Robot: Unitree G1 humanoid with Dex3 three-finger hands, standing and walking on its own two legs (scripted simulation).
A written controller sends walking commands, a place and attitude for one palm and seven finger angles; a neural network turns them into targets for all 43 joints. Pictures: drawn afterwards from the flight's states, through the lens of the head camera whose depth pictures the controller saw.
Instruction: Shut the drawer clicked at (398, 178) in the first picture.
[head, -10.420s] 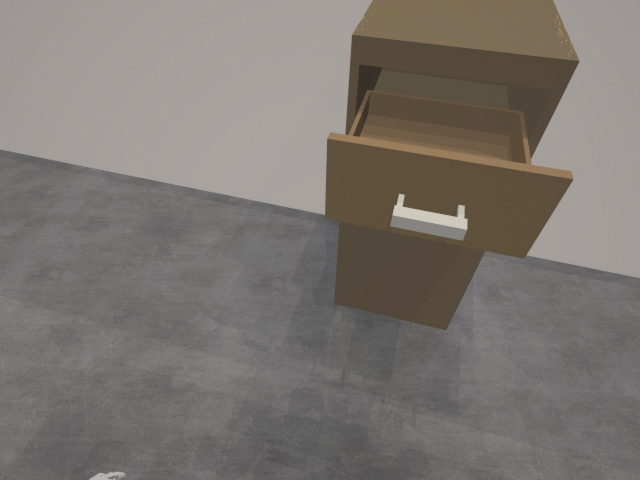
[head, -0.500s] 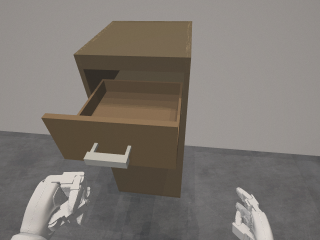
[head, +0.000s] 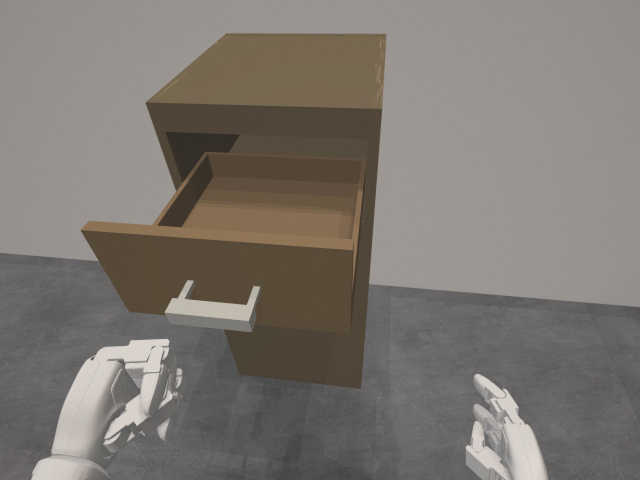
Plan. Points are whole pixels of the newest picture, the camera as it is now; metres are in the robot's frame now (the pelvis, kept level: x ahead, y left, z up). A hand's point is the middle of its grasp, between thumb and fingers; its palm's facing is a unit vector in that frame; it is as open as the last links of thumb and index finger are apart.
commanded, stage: bring the fist close to the handle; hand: left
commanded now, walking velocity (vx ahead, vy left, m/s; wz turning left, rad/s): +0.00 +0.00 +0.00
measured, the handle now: (216, 302) +0.33 +0.19 +0.06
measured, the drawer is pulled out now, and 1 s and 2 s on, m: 0.28 0.28 0.23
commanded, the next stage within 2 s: push the drawer shut in 1.22 s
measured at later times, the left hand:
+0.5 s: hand (208, 385) +0.20 +0.15 +0.09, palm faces -0.03 -1.00 -0.05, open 3.3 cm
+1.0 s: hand (221, 373) +0.23 +0.15 +0.05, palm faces -0.04 -1.00 -0.04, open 3.3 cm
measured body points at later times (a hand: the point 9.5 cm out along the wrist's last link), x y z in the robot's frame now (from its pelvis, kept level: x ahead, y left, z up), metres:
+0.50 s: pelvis +0.00 +0.01 -0.01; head +0.01 -0.01 +0.44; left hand +0.19 +0.20 +0.09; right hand +0.18 -0.22 -0.08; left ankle +0.01 +0.13 -0.72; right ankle -0.02 -0.09 -0.72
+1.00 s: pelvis +0.00 +0.01 -0.02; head +0.03 +0.00 +0.43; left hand +0.23 +0.20 +0.06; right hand +0.17 -0.23 -0.10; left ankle +0.01 +0.13 -0.72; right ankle -0.02 -0.09 -0.72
